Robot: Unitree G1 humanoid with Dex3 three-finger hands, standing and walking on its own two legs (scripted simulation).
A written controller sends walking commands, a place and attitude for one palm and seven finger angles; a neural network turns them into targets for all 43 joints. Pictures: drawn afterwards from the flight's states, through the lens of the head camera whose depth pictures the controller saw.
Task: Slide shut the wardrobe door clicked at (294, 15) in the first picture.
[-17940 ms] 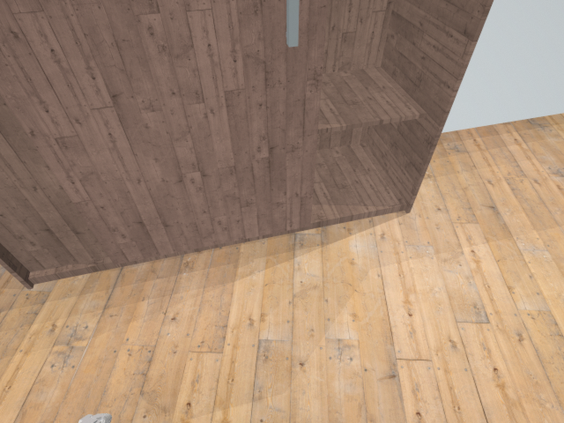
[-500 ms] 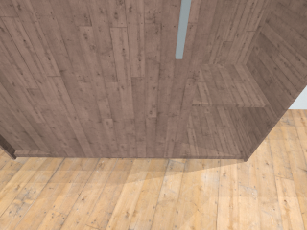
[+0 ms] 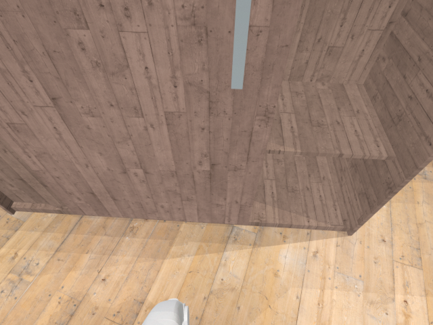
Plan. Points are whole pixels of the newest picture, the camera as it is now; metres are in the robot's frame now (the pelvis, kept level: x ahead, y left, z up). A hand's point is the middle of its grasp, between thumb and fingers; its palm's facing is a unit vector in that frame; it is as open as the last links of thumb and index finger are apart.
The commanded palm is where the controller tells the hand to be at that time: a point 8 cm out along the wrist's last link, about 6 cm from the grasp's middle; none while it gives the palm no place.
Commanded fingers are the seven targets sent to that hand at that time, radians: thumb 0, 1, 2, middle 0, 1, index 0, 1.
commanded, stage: shuffle to correct the standing spot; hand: left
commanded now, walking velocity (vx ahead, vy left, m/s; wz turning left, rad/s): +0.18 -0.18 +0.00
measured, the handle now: (242, 6) +0.60 +0.00 +0.27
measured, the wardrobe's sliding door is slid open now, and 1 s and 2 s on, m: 0.49 0.49 0.49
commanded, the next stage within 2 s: come to a stop and stand still in 0.42 s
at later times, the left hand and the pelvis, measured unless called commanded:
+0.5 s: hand (182, 301) +0.19 +0.09 -0.17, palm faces +0.03 -0.98 -0.20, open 7.3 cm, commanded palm none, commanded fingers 0.00 0.90 0.90 -0.20 -0.30 -0.20 -0.30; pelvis +0.14 -0.11 +0.00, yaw +1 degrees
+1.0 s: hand (201, 286) +0.22 +0.05 -0.18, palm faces +0.08 -0.97 -0.24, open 7.3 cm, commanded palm none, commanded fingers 0.00 0.90 0.90 -0.20 -0.30 -0.20 -0.30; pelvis +0.18 -0.14 +0.00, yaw +1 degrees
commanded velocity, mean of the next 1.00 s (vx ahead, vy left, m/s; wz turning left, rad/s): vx -0.02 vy -0.03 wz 0.01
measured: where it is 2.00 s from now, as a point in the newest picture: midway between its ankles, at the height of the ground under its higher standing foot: outside the picture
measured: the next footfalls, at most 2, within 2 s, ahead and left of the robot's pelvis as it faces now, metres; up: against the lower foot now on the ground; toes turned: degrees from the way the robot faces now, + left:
left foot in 0.14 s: +0.17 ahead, +0.06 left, +0.00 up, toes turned +6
right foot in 0.50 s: +0.22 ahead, -0.27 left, +0.00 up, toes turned -5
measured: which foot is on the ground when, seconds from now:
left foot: up 0.00-0.12, down 0.14-0.50, up 0.52-0.76, down 0.78-1.00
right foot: down 0.00-0.14, up 0.16-0.48, down 0.50-0.82, up 0.84-1.00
